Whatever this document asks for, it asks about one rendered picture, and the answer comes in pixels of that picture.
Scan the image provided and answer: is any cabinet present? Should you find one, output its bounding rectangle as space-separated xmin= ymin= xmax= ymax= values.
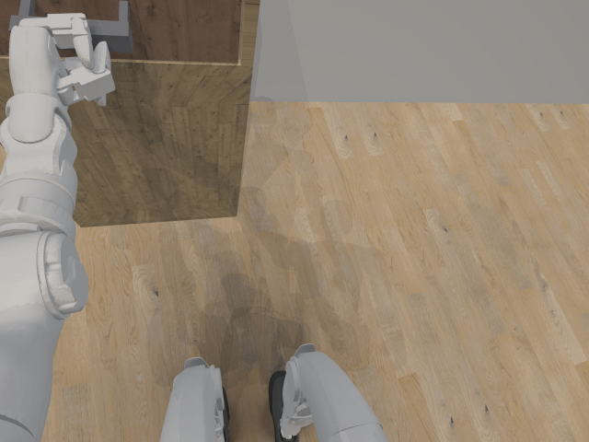
xmin=0 ymin=0 xmax=260 ymax=227

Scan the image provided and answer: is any robot left forearm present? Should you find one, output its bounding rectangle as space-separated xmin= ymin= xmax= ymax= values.
xmin=0 ymin=93 xmax=77 ymax=244

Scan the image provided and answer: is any right robot thigh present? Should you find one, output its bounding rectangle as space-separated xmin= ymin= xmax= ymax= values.
xmin=285 ymin=352 xmax=389 ymax=442

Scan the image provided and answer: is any robot left hand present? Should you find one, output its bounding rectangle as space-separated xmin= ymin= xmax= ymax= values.
xmin=9 ymin=13 xmax=115 ymax=110

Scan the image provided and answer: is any robot thigh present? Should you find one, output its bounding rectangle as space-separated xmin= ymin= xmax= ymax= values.
xmin=285 ymin=352 xmax=389 ymax=442
xmin=160 ymin=365 xmax=225 ymax=442

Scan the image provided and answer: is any drawer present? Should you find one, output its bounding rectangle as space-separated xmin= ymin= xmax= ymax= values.
xmin=0 ymin=0 xmax=242 ymax=63

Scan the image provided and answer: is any handle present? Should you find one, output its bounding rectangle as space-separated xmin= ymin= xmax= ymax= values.
xmin=8 ymin=0 xmax=133 ymax=52

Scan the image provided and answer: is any left robot thigh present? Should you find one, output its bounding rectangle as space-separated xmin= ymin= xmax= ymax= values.
xmin=160 ymin=365 xmax=225 ymax=442

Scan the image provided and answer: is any robot left upper arm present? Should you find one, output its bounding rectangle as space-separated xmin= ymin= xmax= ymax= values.
xmin=0 ymin=230 xmax=89 ymax=442

